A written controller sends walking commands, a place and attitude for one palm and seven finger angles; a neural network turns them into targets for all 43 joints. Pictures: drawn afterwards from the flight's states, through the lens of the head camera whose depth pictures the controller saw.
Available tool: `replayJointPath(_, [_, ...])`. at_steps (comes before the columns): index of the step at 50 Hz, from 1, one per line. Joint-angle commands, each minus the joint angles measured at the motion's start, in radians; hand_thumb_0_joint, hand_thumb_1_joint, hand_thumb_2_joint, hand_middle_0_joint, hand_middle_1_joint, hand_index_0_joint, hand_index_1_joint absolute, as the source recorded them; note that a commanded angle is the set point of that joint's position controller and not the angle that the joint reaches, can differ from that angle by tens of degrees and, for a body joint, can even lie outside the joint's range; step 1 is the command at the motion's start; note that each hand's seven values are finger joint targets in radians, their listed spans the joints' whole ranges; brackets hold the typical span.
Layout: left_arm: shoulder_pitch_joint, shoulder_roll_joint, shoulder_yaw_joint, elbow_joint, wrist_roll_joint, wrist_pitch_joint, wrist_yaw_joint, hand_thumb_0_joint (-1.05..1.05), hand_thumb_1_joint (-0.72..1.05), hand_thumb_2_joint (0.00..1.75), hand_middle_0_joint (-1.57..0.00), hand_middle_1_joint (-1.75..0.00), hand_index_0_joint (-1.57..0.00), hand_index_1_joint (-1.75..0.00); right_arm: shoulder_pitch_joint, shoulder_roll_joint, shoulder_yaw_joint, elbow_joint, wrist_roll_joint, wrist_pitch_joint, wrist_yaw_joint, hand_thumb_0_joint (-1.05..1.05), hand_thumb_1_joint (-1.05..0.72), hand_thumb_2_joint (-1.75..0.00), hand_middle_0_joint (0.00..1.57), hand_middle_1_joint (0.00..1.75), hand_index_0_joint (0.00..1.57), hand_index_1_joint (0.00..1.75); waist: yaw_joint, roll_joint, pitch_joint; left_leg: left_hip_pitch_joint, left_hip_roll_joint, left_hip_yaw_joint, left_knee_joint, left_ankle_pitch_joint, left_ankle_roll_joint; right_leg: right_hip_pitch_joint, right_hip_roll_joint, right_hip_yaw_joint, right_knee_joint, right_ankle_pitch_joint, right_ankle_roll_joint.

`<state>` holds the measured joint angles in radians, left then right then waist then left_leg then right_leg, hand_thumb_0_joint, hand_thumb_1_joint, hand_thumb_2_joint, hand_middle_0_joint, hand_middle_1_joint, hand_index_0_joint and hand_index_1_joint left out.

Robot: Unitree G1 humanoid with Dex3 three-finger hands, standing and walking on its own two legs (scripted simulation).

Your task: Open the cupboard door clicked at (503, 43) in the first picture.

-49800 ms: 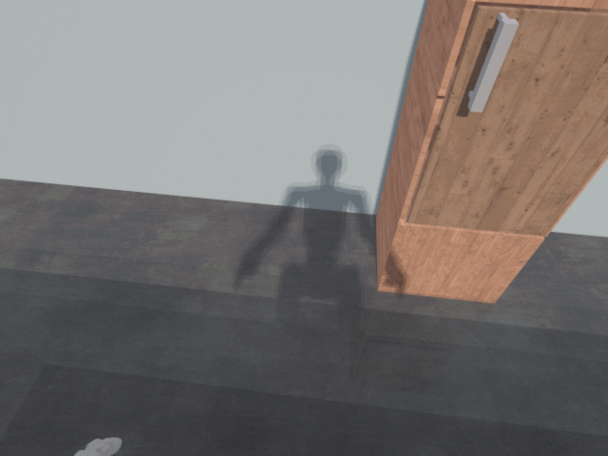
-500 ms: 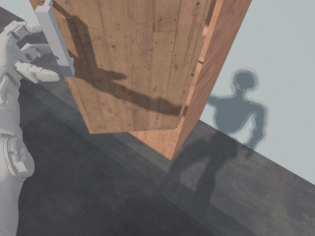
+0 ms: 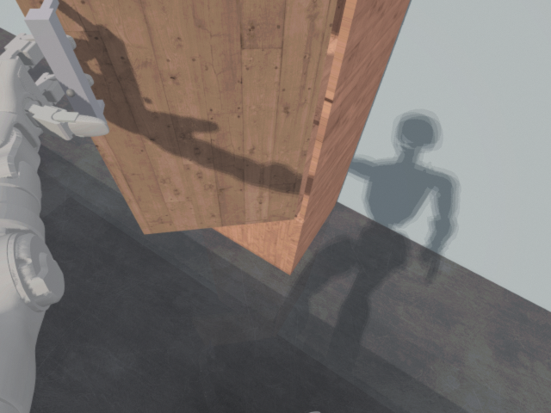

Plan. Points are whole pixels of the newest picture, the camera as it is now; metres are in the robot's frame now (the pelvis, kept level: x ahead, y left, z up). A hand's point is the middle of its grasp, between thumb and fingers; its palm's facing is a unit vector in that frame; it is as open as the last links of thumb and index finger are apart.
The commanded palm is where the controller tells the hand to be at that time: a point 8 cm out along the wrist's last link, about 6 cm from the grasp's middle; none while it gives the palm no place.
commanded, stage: slide the fingers in behind the handle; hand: left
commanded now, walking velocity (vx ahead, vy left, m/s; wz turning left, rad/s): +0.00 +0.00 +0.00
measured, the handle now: (76, 70) +0.56 +0.23 +0.17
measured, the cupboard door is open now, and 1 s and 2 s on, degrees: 41 41 54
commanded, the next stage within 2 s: close the thumb around the handle in 0.54 s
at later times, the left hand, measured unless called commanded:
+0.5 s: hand (79, 91) +0.51 +0.21 +0.18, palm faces +0.05 -1.00 +0.03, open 14.0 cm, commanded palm +0.49 +0.26 +0.17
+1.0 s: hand (83, 90) +0.52 +0.21 +0.18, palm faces +0.05 -1.00 +0.03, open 10.3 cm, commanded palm +0.49 +0.26 +0.17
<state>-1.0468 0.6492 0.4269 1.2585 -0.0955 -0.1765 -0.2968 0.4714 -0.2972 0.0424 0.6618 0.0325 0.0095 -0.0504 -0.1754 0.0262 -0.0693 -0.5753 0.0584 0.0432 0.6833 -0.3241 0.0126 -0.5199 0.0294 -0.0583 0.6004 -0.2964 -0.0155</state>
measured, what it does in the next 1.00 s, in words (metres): stands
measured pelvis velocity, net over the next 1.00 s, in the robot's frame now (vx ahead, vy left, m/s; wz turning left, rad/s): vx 0.01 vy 0.00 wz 0.00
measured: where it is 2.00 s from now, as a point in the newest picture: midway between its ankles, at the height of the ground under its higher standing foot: outside the picture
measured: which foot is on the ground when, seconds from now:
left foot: down 0.00-1.00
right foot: down 0.00-1.00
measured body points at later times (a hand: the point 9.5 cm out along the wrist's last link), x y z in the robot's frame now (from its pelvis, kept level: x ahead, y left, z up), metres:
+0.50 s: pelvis +0.00 +0.01 +0.00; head +0.07 +0.02 +0.44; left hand +0.51 +0.27 +0.18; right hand +0.00 -0.26 -0.11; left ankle +0.00 +0.11 -0.72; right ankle -0.01 -0.11 -0.72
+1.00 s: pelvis +0.01 +0.00 +0.00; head +0.08 +0.02 +0.44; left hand +0.51 +0.26 +0.18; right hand -0.01 -0.27 -0.11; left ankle +0.00 +0.11 -0.72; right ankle -0.01 -0.11 -0.72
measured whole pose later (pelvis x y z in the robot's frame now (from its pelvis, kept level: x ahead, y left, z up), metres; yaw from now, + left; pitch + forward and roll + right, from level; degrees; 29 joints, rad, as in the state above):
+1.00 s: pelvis +0.01 +0.00 +0.00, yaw +0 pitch +13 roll -2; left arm -1.04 0.58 0.40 1.22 -0.10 -0.18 -0.25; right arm 0.46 -0.29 0.03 0.67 0.02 -0.01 -0.04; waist -0.16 0.03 -0.08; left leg -0.58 0.05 0.04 0.69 -0.34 0.02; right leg -0.52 0.02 -0.06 0.61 -0.31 -0.01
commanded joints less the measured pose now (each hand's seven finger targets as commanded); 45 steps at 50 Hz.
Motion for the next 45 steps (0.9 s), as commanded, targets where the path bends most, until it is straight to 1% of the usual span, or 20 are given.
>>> replayJointPath(1, [-0.484,0.264,0.013,-0.236,-0.022,-0.062,-0.002,0.00,-0.50,0.30,-0.30,-1.20,-0.30,-1.20,0.104,-0.174,-0.069,-0.066,-0.003,-0.026,-0.019,0.00,-0.90,-0.90,0.20,0.30,0.20,0.30,0.011,0.073,-0.373,0.265,-0.038,-0.059,-0.057,0.289,0.033,0.115,0.009,0.039,-0.062,0.321,0.009])
replayJointPath(5, [-0.508,0.244,0.006,-0.256,-0.027,-0.065,0.004,0.00,-0.50,0.30,-0.30,-1.20,-0.30,-1.20,0.112,-0.171,-0.072,-0.058,-0.007,-0.033,-0.017,0.00,-0.90,-0.90,0.20,0.30,0.20,0.30,0.006,0.086,-0.377,0.283,-0.040,-0.062,-0.051,0.295,0.034,0.102,0.009,0.036,-0.064,0.312,0.007])
replayJointPath(7, [-0.515,0.206,-0.018,-0.295,-0.021,-0.074,0.014,0.00,-0.50,0.30,-0.30,-1.20,-0.30,-1.20,0.102,-0.165,-0.073,-0.058,-0.009,-0.037,-0.012,0.00,-0.90,-0.90,0.20,0.30,0.20,0.30,0.012,0.152,-0.410,0.338,-0.036,-0.069,-0.050,0.333,0.024,0.075,0.011,0.030,-0.056,0.311,0.003])
replayJointPath(10, [-0.486,0.202,-0.006,-0.213,-0.032,-0.059,0.027,0.00,-0.50,0.30,-0.30,-1.20,-0.30,-1.20,0.110,-0.172,-0.070,-0.047,-0.010,-0.038,-0.013,0.00,-0.90,-0.90,0.20,0.30,0.20,0.30,-0.003,0.051,-0.333,0.281,-0.035,-0.070,-0.053,0.288,0.032,0.066,0.013,0.027,-0.066,0.282,0.006])
replayJointPath(11, [-0.488,0.232,0.007,-0.194,-0.023,-0.050,0.031,0.00,-0.50,0.30,-0.30,-1.20,-0.30,-1.20,0.107,-0.177,-0.070,-0.049,-0.007,-0.037,-0.015,0.00,-0.90,-0.90,0.20,0.30,0.20,0.30,-0.001,0.038,-0.318,0.254,-0.034,-0.068,-0.060,0.258,0.032,0.065,0.010,0.033,-0.069,0.266,0.009])
replayJointPath(12, [-0.526,0.225,-0.010,-0.215,-0.015,-0.048,0.035,0.00,-0.50,0.30,-0.30,-1.20,-0.30,-1.20,0.102,-0.176,-0.069,-0.052,-0.007,-0.039,-0.015,0.00,-0.90,-0.90,0.20,0.30,0.20,0.30,-0.008,0.065,-0.327,0.254,-0.037,-0.065,-0.061,0.249,0.032,0.064,0.006,0.037,-0.068,0.264,0.011])
replayJointPath(13, [-0.537,0.233,-0.010,-0.227,-0.003,-0.053,0.040,0.00,-0.50,0.30,-0.30,-1.20,-0.30,-1.20,0.103,-0.173,-0.069,-0.053,-0.008,-0.042,-0.014,0.00,-0.90,-0.90,0.20,0.30,0.20,0.30,0.001,0.099,-0.343,0.266,-0.038,-0.071,-0.060,0.260,0.028,0.061,0.006,0.035,-0.061,0.262,0.007])
replayJointPath(16, [-0.550,0.243,0.001,-0.251,0.001,-0.079,0.051,0.00,-0.50,0.30,-0.30,-1.20,-0.30,-1.20,0.106,-0.171,-0.070,-0.056,-0.012,-0.046,-0.011,0.00,-0.90,-0.90,0.20,0.30,0.20,0.30,0.000,0.104,-0.399,0.305,-0.036,-0.075,-0.045,0.311,0.025,0.067,0.008,0.036,-0.048,0.293,0.007])
replayJointPath(19, [-0.546,0.190,-0.030,-0.231,-0.004,-0.083,0.045,0.00,-0.50,0.30,-0.30,-1.20,-0.30,-1.20,0.104,-0.168,-0.070,-0.052,-0.012,-0.050,-0.007,0.00,-0.90,-0.90,0.20,0.30,0.20,0.30,-0.006,0.114,-0.385,0.326,-0.032,-0.081,-0.041,0.320,0.019,0.036,0.011,0.030,-0.045,0.286,0.005])
replayJointPath(22, [-0.525,0.210,-0.009,-0.206,-0.008,-0.071,0.040,0.00,-0.50,0.30,-0.30,-1.20,-0.30,-1.20,0.109,-0.174,-0.069,-0.053,-0.013,-0.047,-0.009,0.00,-0.90,-0.90,0.20,0.30,0.20,0.30,0.000,0.083,-0.386,0.313,-0.031,-0.080,-0.040,0.340,0.021,0.050,0.011,0.028,-0.041,0.309,0.005])
replayJointPath(23, [-0.535,0.194,-0.027,-0.220,-0.006,-0.067,0.038,0.00,-0.50,0.30,-0.30,-1.20,-0.30,-1.20,0.106,-0.170,-0.071,-0.055,-0.011,-0.047,-0.008,0.00,-0.90,-0.90,0.20,0.30,0.20,0.30,-0.002,0.106,-0.385,0.321,-0.031,-0.079,-0.037,0.352,0.020,0.044,0.010,0.029,-0.041,0.316,0.005])
replayJointPath(27, [-0.536,0.162,-0.045,-0.225,-0.008,-0.060,0.045,0.00,-0.50,0.30,-0.30,-1.20,-0.30,-1.20,0.106,-0.168,-0.070,-0.055,-0.013,-0.042,-0.007,0.00,-0.90,-0.90,0.20,0.30,0.20,0.30,-0.005,0.101,-0.371,0.325,-0.027,-0.085,-0.039,0.350,0.016,0.023,0.012,0.022,-0.040,0.297,0.005])
replayJointPath(29, [-0.545,0.198,-0.010,-0.229,-0.009,-0.062,0.055,0.00,-0.50,0.30,-0.30,-1.20,-0.30,-1.20,0.115,-0.171,-0.074,-0.050,-0.015,-0.044,-0.006,0.00,-0.90,-0.90,0.20,0.30,0.20,0.30,-0.001,0.076,-0.383,0.323,-0.026,-0.087,-0.038,0.352,0.019,0.038,0.014,0.023,-0.039,0.302,0.005])
replayJointPath(32, [-0.548,0.188,-0.024,-0.258,0.000,-0.075,0.059,0.00,-0.50,0.30,-0.30,-1.20,-0.30,-1.20,0.111,-0.166,-0.073,-0.052,-0.016,-0.044,-0.004,0.00,-0.90,-0.90,0.20,0.30,0.20,0.30,0.001,0.116,-0.409,0.342,-0.028,-0.086,-0.030,0.382,0.017,0.036,0.012,0.025,-0.032,0.320,0.003])
replayJointPath(34, [-0.531,0.170,-0.031,-0.244,0.000,-0.073,0.058,0.00,-0.39,0.35,-0.31,-1.21,-0.31,-1.21,0.115,-0.166,-0.074,-0.049,-0.017,-0.044,-0.001,0.00,-0.90,-0.90,0.20,0.30,0.20,0.30,0.002,0.103,-0.395,0.338,-0.027,-0.087,-0.031,0.383,0.015,0.035,0.014,0.020,-0.032,0.317,0.002])
replayJointPath(36, [-0.526,0.205,0.001,-0.265,-0.006,-0.078,0.056,0.00,-0.28,0.40,-0.32,-1.22,-0.32,-1.22,0.117,-0.170,-0.077,-0.050,-0.017,-0.042,-0.002,0.00,-0.90,-0.90,0.20,0.30,0.20,0.30,0.009,0.093,-0.432,0.348,-0.028,-0.082,-0.024,0.413,0.019,0.060,0.015,0.027,-0.031,0.351,0.004])
replayJointPath(40, [-0.535,0.185,-0.021,-0.247,-0.009,-0.068,0.051,0.00,-0.05,0.49,-0.33,-1.25,-0.33,-1.25,0.115,-0.167,-0.072,-0.050,-0.016,-0.038,-0.005,0.00,-0.90,-0.90,0.20,0.30,0.20,0.30,-0.001,0.093,-0.375,0.311,-0.032,-0.078,-0.032,0.372,0.022,0.058,0.013,0.023,-0.036,0.333,0.002])
replayJointPath(41, [-0.528,0.215,-0.001,-0.246,-0.003,-0.068,0.053,0.00,0.00,0.52,-0.34,-1.25,-0.34,-1.25,0.114,-0.170,-0.075,-0.049,-0.014,-0.037,-0.007,0.00,-0.90,-0.90,0.20,0.30,0.20,0.30,0.004,0.090,-0.390,0.318,-0.029,-0.080,-0.032,0.372,0.021,0.056,0.014,0.026,-0.037,0.332,0.004])
replayJointPath(42, [-0.547,0.185,-0.027,-0.269,-0.006,-0.069,0.052,0.00,0.06,0.54,-0.34,-1.26,-0.34,-1.26,0.110,-0.166,-0.073,-0.052,-0.015,-0.038,-0.005,0.00,-0.90,-0.90,0.20,0.30,0.20,0.30,-0.002,0.122,-0.398,0.333,-0.031,-0.078,-0.033,0.379,0.019,0.051,0.013,0.027,-0.038,0.335,0.004])
replayJointPath(45, [-0.521,0.190,-0.009,-0.287,-0.014,-0.080,0.051,0.00,0.23,0.61,-0.35,-1.28,-0.35,-1.28,0.118,-0.165,-0.077,-0.051,-0.017,-0.038,-0.002,0.00,-0.90,-0.90,0.20,0.30,0.20,0.30,0.010,0.107,-0.440,0.357,-0.030,-0.081,-0.022,0.432,0.020,0.079,0.015,0.024,-0.030,0.368,0.001])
